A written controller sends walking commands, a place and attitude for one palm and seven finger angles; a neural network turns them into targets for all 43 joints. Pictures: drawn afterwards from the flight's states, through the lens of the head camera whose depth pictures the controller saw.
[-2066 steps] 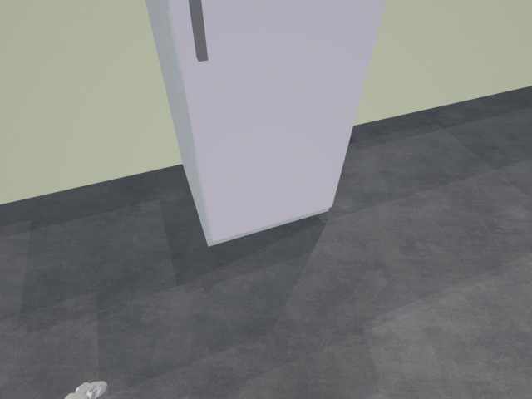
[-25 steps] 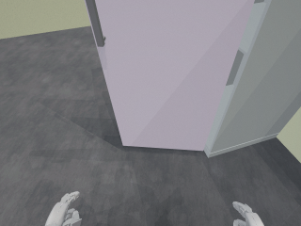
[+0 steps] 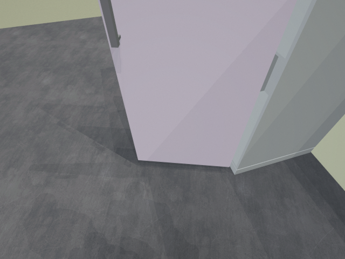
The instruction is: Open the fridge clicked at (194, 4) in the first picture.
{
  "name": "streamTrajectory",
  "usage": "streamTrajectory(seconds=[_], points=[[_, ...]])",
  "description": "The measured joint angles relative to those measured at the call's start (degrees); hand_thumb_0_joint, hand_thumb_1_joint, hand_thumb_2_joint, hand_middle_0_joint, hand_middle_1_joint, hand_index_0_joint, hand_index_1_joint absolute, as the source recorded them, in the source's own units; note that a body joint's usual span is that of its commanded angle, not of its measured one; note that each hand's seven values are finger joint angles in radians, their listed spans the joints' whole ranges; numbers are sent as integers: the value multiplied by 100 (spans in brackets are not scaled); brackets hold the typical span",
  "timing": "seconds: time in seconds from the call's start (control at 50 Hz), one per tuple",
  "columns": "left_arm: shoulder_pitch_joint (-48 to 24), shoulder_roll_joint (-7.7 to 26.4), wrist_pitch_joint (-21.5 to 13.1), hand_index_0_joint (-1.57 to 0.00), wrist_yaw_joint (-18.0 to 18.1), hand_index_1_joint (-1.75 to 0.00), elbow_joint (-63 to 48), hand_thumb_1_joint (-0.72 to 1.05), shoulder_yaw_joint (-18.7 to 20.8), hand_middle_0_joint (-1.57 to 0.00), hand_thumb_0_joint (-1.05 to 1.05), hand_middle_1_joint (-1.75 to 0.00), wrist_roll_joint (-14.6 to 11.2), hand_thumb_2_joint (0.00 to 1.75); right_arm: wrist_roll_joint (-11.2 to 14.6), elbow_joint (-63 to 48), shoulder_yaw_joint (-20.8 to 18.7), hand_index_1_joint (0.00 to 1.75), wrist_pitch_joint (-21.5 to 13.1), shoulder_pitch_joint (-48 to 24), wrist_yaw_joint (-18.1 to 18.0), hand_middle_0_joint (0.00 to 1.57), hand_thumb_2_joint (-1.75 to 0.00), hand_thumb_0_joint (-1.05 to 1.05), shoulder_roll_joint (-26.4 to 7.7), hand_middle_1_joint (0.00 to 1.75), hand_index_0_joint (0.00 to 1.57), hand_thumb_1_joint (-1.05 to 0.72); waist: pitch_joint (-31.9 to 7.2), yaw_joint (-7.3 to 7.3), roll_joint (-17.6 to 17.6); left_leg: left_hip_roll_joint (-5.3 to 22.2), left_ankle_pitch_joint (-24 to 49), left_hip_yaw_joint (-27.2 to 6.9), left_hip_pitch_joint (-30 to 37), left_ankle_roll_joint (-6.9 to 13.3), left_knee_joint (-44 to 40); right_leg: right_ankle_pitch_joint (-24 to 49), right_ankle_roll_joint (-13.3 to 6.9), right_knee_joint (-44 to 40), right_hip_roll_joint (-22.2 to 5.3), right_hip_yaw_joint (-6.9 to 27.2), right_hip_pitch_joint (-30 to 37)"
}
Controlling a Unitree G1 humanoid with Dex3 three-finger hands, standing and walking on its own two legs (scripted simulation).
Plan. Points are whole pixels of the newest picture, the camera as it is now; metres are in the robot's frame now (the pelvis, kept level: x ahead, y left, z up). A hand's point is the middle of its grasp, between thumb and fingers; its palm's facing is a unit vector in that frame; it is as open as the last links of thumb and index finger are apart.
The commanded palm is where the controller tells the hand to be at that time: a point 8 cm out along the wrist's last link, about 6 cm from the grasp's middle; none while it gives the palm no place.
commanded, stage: let the arm hang, fingers relaxed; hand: left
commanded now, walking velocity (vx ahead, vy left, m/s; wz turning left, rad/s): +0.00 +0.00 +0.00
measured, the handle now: (108, 0) +0.74 +0.22 +0.25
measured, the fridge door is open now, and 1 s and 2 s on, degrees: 68 68 68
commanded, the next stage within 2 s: look to check the result in 0.38 s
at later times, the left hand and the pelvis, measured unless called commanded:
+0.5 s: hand out of the picture +0.04 +0.18 -0.18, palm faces -0.04 -0.98 -0.19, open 7.3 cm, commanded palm none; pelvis +0.02 +0.01 +0.00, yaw -1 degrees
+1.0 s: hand out of the picture +0.05 +0.18 -0.18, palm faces -0.03 -0.98 -0.19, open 7.4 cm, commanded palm none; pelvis +0.04 +0.01 +0.00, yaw -1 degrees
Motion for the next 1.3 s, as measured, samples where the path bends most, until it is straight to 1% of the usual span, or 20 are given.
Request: streamTrajectory(seconds=[0.04,0.16,0.32,0.54,0.76,1.02,1.3], points=[[-70,-48,-26,-20,11,-30,16,91,-6,-20,1,-30,0,90,-5,41,16,30,-25,-53,-12,20,-89,0,48,30,20,-91,-39,0,-8,-15,-1,19,47,8,-39,-12,11,-7,-14,20,27],[-231,-220,-83,-20,40,-30,23,91,-30,-20,1,-30,9,90,8,170,2,30,-67,-145,-35,20,-89,1,34,30,20,-92,-131,1,-98,-45,-32,67,192,25,-118,-59,41,-25,-40,71,132],[-288,-164,-99,-20,48,-30,83,93,-9,-20,1,-30,12,90,16,233,-5,30,-105,-228,-49,20,-89,0,39,30,20,-91,-101,-14,-219,-39,-58,92,281,24,-189,-57,48,-125,-30,100,224],[-168,-226,-94,-20,36,-30,214,91,-21,-20,1,-30,2,90,33,313,6,30,-118,-250,-63,20,-89,0,62,30,20,-91,34,9,-190,-72,-92,105,370,46,-271,-93,78,-197,-59,117,306],[-114,-292,-91,-20,51,-30,282,91,-22,-20,1,-30,4,90,37,363,4,30,-121,-260,-90,20,-89,0,79,30,20,-91,17,24,-202,-83,-164,115,481,50,-292,-161,87,-219,-67,131,415],[-119,-261,-109,-20,60,-30,282,91,-12,-20,1,-30,-1,90,43,388,2,30,-146,-243,-105,20,-89,0,92,30,20,-91,-20,10,-223,-74,-228,140,566,38,-314,-216,81,-236,-57,159,486],[-150,-261,-109,-20,57,-30,265,91,-5,-20,1,-30,-8,90,44,412,12,30,-154,-220,-107,20,-89,0,106,30,20,-91,21,4,-189,-80,-239,139,607,29,-358,-244,76,-250,-60,161,513]])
